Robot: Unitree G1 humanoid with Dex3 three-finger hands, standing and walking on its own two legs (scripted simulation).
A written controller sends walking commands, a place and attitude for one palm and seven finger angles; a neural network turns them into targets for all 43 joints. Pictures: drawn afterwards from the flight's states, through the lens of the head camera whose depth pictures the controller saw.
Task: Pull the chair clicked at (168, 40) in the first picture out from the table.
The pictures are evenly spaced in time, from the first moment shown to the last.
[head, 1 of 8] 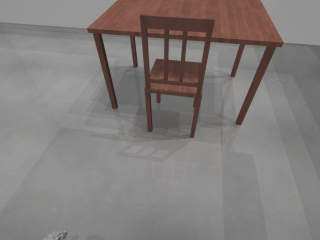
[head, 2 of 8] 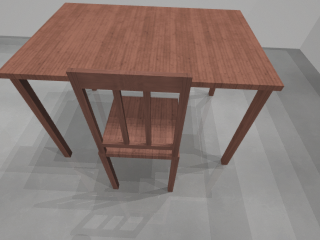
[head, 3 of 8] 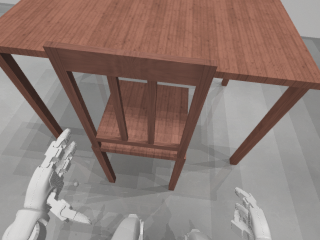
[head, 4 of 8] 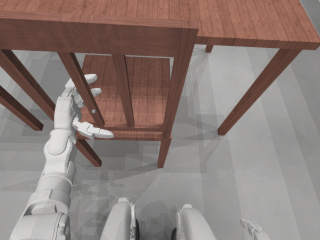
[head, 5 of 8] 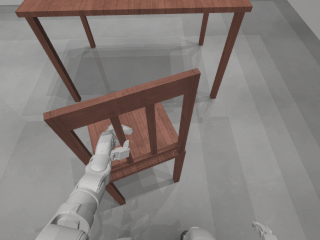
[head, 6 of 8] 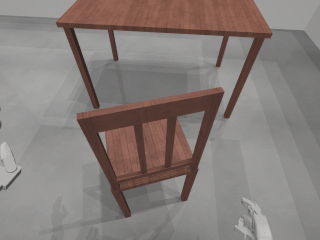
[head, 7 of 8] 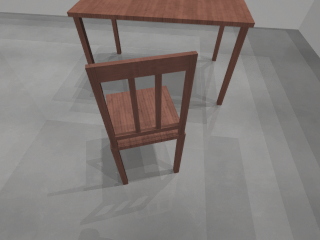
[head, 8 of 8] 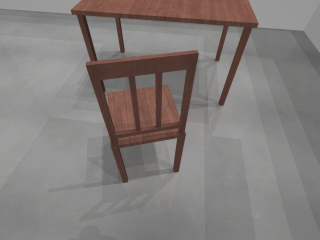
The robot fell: no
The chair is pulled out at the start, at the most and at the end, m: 0.00 0.56 0.56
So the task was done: yes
